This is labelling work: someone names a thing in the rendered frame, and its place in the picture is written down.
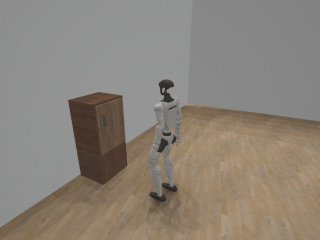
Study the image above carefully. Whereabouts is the left robot hand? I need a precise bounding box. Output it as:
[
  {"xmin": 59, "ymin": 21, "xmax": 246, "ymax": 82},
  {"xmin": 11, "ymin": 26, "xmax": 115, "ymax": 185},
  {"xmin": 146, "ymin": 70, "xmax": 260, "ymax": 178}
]
[{"xmin": 148, "ymin": 150, "xmax": 158, "ymax": 167}]

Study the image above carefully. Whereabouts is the handle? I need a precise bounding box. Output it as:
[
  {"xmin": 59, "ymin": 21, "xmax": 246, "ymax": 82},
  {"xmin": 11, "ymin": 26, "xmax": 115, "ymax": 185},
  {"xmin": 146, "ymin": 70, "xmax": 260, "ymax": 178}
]
[{"xmin": 101, "ymin": 114, "xmax": 107, "ymax": 127}]

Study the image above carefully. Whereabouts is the right robot hand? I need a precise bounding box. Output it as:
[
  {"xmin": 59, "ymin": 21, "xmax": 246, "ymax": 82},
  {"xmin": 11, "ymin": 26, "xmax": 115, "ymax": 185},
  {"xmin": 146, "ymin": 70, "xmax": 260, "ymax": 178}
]
[{"xmin": 173, "ymin": 134, "xmax": 181, "ymax": 146}]

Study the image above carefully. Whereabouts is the robot left forearm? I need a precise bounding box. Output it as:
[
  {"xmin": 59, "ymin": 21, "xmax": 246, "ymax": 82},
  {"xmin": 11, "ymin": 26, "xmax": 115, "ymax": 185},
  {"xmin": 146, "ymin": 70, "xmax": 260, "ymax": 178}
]
[{"xmin": 152, "ymin": 125, "xmax": 163, "ymax": 152}]

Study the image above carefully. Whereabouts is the left robot upper arm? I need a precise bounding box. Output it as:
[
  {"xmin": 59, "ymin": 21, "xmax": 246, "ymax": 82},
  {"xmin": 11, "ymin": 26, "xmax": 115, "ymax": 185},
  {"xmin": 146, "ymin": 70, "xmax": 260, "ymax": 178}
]
[{"xmin": 153, "ymin": 102, "xmax": 165, "ymax": 132}]

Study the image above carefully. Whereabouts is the right robot upper arm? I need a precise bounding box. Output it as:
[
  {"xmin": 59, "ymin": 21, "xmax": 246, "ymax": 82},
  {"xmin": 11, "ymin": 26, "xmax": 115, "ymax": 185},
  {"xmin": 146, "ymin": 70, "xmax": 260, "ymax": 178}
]
[{"xmin": 173, "ymin": 97, "xmax": 182, "ymax": 121}]

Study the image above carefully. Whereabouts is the robot head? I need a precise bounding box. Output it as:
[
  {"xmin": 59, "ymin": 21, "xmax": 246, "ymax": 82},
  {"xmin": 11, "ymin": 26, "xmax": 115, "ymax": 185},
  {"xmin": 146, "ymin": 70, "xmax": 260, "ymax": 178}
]
[{"xmin": 158, "ymin": 79, "xmax": 175, "ymax": 103}]

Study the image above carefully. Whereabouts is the robot right forearm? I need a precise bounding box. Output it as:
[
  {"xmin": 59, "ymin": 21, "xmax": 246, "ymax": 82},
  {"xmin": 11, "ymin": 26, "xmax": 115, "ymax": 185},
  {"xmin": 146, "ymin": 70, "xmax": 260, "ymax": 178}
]
[{"xmin": 174, "ymin": 119, "xmax": 183, "ymax": 135}]

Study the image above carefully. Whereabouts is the cupboard door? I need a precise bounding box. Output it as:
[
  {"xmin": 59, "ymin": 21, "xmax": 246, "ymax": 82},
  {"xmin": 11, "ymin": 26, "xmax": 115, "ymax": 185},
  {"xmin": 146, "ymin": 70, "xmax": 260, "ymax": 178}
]
[{"xmin": 95, "ymin": 97, "xmax": 126, "ymax": 156}]

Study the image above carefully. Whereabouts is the left robot foot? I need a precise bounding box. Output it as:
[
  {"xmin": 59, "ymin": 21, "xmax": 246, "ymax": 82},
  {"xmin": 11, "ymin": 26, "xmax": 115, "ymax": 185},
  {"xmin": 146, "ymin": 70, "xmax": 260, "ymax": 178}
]
[{"xmin": 149, "ymin": 191, "xmax": 166, "ymax": 202}]

